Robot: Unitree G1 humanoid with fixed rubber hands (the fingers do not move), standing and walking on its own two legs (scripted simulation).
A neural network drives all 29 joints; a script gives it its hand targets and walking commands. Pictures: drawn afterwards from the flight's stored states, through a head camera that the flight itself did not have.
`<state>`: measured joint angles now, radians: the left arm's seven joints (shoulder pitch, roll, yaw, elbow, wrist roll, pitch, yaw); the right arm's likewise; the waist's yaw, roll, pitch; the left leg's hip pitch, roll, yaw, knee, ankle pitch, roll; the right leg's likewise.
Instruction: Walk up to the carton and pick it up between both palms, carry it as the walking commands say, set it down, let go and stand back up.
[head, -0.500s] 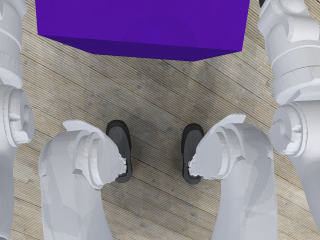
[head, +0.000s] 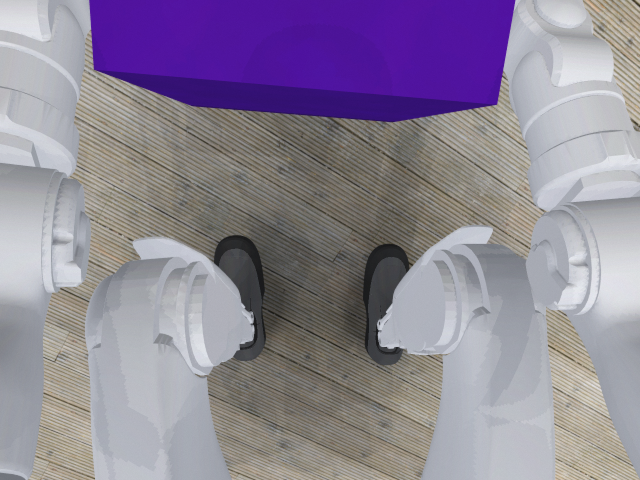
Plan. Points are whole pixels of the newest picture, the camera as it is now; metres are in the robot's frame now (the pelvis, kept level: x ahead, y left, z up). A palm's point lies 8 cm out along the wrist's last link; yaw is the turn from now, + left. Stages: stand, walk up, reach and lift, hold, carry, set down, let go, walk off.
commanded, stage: reach and lift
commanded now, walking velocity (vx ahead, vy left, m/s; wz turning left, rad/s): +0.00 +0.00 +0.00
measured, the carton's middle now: out of the picture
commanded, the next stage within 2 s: none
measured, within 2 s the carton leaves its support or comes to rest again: leaves its support in 0.70 s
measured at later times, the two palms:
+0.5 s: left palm out of the picture +0.57 +0.22 -0.15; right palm out of the picture +0.56 -0.16 -0.15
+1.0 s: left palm out of the picture +0.57 +0.22 -0.09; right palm out of the picture +0.56 -0.16 -0.09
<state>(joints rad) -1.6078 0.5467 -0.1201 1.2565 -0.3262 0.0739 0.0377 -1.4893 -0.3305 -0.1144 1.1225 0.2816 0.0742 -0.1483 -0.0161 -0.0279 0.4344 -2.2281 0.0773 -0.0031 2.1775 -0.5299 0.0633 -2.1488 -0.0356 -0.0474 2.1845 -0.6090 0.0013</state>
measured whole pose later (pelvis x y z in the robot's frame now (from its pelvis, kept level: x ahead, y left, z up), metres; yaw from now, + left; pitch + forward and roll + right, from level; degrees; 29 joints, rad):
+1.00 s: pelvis +0.01 +0.00 +0.02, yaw +0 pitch +39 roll -3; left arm -1.49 0.46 0.15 1.03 -0.07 0.29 -0.06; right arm -1.33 -0.22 -0.39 0.84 0.09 0.29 -0.09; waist -0.01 -0.04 0.22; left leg -2.25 0.06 -0.01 2.08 -0.52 0.04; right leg -2.18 -0.01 -0.04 2.09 -0.60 0.00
